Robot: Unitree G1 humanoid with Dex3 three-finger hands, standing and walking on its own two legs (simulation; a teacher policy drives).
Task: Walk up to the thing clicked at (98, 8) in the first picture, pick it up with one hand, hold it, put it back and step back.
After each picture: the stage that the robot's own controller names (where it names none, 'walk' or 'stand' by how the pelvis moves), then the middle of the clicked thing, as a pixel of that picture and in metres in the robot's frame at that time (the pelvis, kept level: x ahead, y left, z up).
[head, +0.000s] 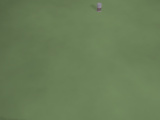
stand; (99, 7) +2.12 -0.18 -0.72
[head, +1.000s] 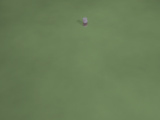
walk; (85, 22) +1.99 +0.16 -0.70
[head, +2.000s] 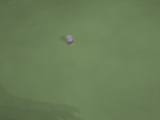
walk; (69, 40) +1.42 +0.34 -0.72
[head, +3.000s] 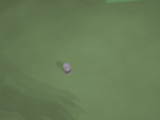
walk; (67, 69) +1.00 +0.29 -0.72
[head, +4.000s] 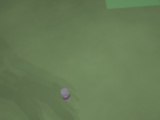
walk; (65, 94) +0.67 +0.26 -0.71
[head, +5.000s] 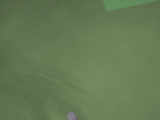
walk; (72, 118) +0.44 +0.25 -0.71
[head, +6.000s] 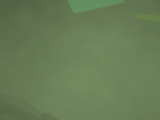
stand; out of the picture +0.38 +0.15 -0.71
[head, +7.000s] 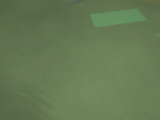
stand; out of the picture +0.39 +0.15 -0.72
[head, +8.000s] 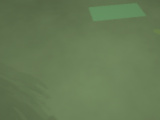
walk; out of the picture +0.36 +0.15 -0.72
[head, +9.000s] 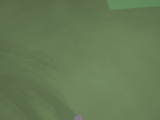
walk; out of the picture +0.38 +0.10 -0.70
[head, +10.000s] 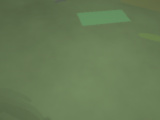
walk; out of the picture +0.41 +0.12 -0.71
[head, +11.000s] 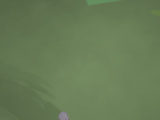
walk; (64, 118) +0.39 +0.20 -0.69
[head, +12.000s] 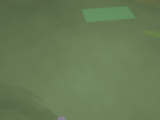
stand; out of the picture +0.46 +0.16 -0.71
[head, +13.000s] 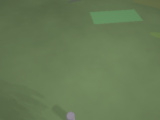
stand; (70, 118) +0.51 +0.16 -0.72
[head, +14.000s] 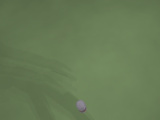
stand; (81, 106) +0.44 +0.17 -0.70
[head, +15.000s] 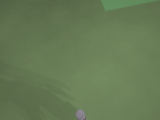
stand; (81, 116) +0.45 +0.17 -0.70
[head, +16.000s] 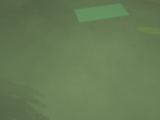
stand; out of the picture +0.42 +0.26 -0.72
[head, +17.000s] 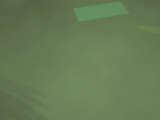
stand; out of the picture +0.39 +0.26 -0.73
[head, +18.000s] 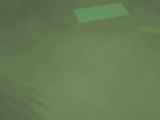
stand; out of the picture +0.38 +0.26 -0.73
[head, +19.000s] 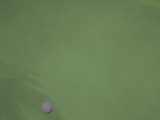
go down; (47, 107) +0.41 +0.25 -0.66
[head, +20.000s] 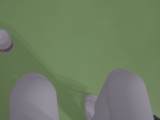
go down; (2, 41) +0.47 +0.29 -0.28
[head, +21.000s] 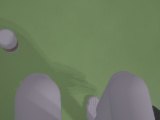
close in; (8, 41) +0.46 +0.29 -0.29
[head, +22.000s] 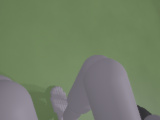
close in; out of the picture +0.44 +0.33 -0.23
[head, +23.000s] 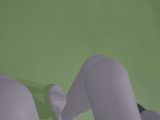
lift; out of the picture +0.43 +0.33 -0.23
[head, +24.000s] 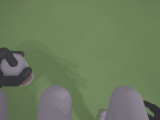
lift; (18, 71) +0.34 +0.25 -0.08
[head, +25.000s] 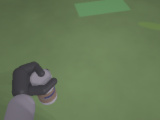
hold; (44, 87) +0.33 +0.16 +0.02
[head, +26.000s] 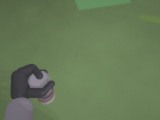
hold; (42, 88) +0.33 +0.17 -0.01
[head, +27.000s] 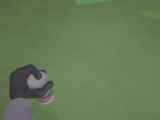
hold; (41, 88) +0.33 +0.17 -0.02
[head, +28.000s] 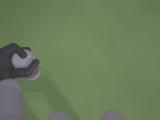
crouch; (27, 66) +0.40 +0.21 -0.07
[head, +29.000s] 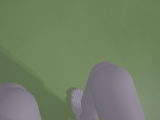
lower; out of the picture +0.47 +0.31 -0.18
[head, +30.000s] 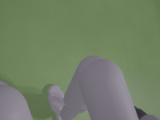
lower; out of the picture +0.43 +0.33 -0.23
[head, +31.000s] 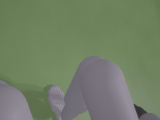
lower; out of the picture +0.43 +0.34 -0.23
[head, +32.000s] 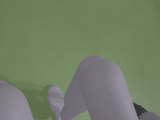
lower; out of the picture +0.43 +0.34 -0.23
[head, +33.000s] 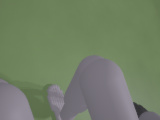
lower; out of the picture +0.43 +0.33 -0.23
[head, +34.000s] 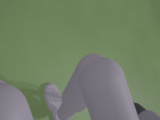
open; out of the picture +0.43 +0.33 -0.23
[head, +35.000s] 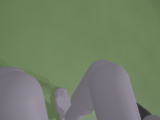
stand; out of the picture +0.43 +0.32 -0.25
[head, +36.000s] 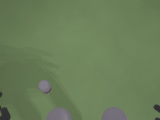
walk; (45, 87) +0.42 +0.24 -0.53
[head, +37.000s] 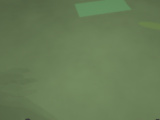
stand; out of the picture +0.38 +0.23 -0.67
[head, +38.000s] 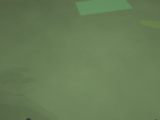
stand; out of the picture +0.38 +0.22 -0.67
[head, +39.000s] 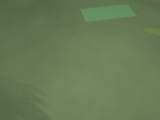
stand; out of the picture +0.40 +0.22 -0.71
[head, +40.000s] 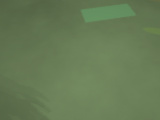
stand; out of the picture +0.39 +0.23 -0.73
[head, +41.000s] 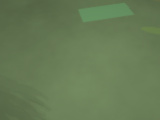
stand; out of the picture +0.37 +0.24 -0.73
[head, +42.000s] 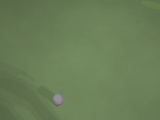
walk; (58, 100) +0.47 +0.15 -0.71
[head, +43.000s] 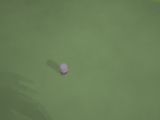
walk; (63, 69) +0.78 +0.16 -0.71
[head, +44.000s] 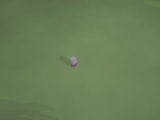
stand; (73, 62) +1.05 +0.24 -0.71
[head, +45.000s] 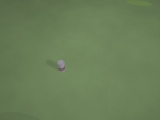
stand; (61, 66) +1.00 +0.25 -0.72
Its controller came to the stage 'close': yes
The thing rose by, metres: 0.71
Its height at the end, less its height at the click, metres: +0.00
